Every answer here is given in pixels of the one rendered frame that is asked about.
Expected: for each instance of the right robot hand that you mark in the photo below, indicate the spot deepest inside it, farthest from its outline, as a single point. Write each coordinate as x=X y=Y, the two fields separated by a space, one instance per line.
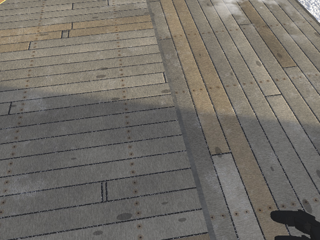
x=301 y=220

